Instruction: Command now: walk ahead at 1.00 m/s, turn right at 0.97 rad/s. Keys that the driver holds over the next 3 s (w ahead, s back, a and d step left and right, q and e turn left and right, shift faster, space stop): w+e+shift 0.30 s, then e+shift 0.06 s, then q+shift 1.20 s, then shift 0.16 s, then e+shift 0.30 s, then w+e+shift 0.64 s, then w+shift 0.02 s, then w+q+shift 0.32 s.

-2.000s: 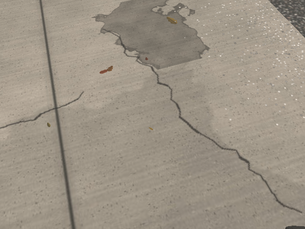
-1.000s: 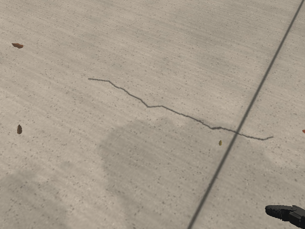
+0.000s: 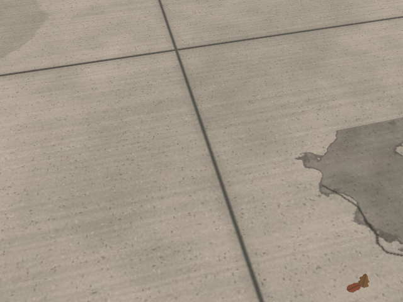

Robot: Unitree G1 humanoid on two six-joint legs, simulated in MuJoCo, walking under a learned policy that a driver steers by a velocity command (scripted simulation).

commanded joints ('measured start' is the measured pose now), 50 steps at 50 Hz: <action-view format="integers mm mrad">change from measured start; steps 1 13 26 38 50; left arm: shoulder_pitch -119 -376 -122 -171 -203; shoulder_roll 3 33 56 95 24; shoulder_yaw -6 -16 -3 18 -5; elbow -144 -229 -47 8 -16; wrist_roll -2 -1 56 36 42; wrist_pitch -2 -24 -74 25 31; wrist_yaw -21 -92 -36 52 20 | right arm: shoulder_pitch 79 175 120 53 -7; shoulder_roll -41 -225 -99 -138 -184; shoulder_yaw -15 -32 17 -26 -61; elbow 11 148 74 1 -129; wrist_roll -5 -14 27 5 10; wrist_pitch -8 3 44 40 125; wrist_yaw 3 -28 -23 81 -31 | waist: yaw -44 -37 -44 -10 20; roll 116 103 49 -35 115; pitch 31 106 -11 -59 -142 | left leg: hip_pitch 288 337 -169 -180 92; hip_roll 250 217 150 34 116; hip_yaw -288 238 -17 119 -420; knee -297 -308 633 78 -236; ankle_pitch -54 1036 -62 172 219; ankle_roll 148 48 -20 74 247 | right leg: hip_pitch -372 -124 111 447 -58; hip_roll -148 -5 -200 -233 61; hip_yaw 47 -255 61 -182 70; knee -10 -608 -1145 -835 -481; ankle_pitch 61 371 844 906 -30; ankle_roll -4 -53 -230 -73 125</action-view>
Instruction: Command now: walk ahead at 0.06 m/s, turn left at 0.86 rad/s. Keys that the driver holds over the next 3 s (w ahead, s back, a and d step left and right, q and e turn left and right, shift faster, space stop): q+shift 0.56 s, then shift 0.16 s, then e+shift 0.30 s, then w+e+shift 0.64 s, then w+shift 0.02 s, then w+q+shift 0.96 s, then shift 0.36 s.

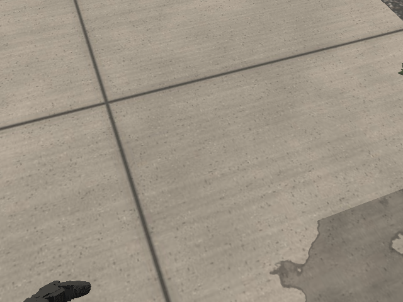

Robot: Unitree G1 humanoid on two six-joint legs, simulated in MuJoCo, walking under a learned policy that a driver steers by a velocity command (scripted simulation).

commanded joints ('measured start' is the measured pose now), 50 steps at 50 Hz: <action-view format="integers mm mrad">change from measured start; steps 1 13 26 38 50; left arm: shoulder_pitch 62 112 110 164 156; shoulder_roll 78 182 174 45 108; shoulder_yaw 29 85 69 20 62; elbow -20 22 -37 4 2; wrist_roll -5 -9 22 29 -31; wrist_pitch -8 -52 8 -18 52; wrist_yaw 11 -6 41 -32 3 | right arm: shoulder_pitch -20 -68 -109 31 -168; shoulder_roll -170 -122 -108 -196 -73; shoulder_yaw -55 -50 -32 -45 -12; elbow -89 -128 -137 -83 5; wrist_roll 3 20 22 -9 -38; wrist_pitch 10 55 46 52 4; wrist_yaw -30 -25 0 -6 -45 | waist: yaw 44 29 100 48 23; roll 80 64 -151 254 117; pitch -226 -229 -133 -263 -107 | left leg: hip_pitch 225 89 -282 607 359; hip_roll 218 60 212 434 451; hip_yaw -351 -411 90 -215 115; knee -140 87 631 -66 -157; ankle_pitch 14 -399 -288 515 136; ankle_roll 116 -7 -216 46 142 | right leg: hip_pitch -2 416 548 34 -68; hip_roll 21 -146 -342 -199 -165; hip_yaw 2 105 -50 -319 -145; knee -149 -726 -759 -230 -5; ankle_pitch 47 273 451 -100 24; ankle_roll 34 -58 -269 -8 88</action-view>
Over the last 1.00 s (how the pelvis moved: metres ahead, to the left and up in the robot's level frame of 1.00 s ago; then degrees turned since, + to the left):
0.62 -0.10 0.01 -6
